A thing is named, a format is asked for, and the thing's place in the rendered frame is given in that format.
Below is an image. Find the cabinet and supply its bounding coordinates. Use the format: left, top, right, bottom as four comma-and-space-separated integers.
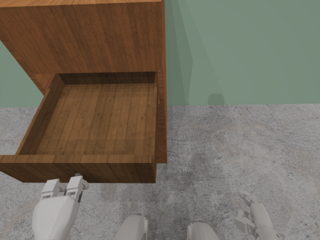
0, 0, 167, 164

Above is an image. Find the drawer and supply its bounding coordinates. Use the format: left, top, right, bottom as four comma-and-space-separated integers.
0, 71, 159, 184

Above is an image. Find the robot right thigh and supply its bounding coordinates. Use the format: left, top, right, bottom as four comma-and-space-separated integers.
187, 222, 219, 240

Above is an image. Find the right robot hand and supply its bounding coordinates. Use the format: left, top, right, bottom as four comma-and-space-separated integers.
234, 189, 274, 237

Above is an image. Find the robot right forearm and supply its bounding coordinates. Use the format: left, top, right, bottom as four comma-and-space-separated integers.
255, 226, 282, 240

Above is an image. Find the left robot hand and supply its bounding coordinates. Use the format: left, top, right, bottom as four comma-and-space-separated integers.
32, 175, 90, 240

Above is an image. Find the robot left thigh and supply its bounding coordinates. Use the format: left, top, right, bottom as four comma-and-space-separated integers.
113, 215, 148, 240

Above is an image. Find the handle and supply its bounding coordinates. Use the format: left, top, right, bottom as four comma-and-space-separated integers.
63, 173, 83, 203

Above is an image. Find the robot thigh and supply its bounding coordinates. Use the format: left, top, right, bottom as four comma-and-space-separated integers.
113, 215, 148, 240
187, 222, 219, 240

